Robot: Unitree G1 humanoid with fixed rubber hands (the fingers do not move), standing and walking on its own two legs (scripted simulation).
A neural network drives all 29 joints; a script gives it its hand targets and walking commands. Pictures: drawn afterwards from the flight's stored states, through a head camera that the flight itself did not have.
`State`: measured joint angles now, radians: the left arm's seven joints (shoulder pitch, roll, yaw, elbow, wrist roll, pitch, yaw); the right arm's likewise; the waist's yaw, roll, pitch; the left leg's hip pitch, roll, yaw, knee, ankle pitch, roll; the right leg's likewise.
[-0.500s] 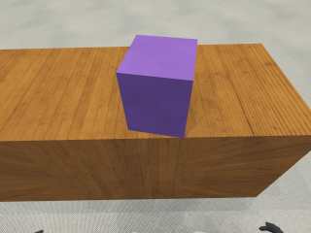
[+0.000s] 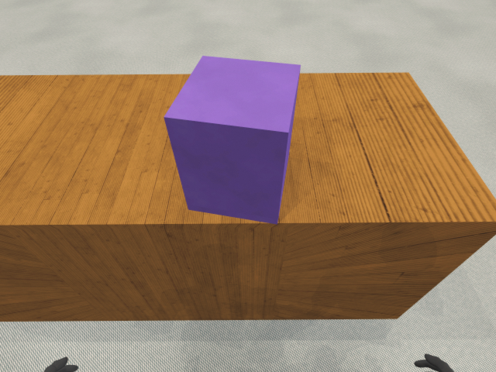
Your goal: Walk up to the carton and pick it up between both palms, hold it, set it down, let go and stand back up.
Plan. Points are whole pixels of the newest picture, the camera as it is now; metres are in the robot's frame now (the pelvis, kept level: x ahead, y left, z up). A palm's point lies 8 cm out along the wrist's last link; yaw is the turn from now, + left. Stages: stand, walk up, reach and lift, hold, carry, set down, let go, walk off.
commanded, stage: walk up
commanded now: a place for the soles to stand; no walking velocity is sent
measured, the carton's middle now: (240, 142) +0.55 +0.01 +0.05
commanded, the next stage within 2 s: none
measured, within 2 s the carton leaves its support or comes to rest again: neither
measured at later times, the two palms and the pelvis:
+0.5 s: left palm out of the picture +0.10 +0.31 -0.09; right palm out of the picture +0.14 -0.32 -0.07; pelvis +0.03 -0.01 +0.00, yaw +1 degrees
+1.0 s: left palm out of the picture +0.14 +0.32 -0.08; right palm (454, 367) +0.15 -0.31 -0.07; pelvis +0.05 +0.00 +0.01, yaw +2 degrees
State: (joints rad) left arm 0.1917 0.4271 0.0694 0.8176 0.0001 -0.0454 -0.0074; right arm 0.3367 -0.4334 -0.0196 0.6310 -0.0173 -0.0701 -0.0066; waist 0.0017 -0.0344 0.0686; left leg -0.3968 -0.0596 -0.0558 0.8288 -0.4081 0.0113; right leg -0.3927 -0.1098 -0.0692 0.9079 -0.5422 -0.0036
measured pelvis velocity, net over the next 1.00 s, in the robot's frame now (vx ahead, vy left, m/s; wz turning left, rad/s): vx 0.05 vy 0.00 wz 0.03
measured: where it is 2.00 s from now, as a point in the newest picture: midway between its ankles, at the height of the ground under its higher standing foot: outside the picture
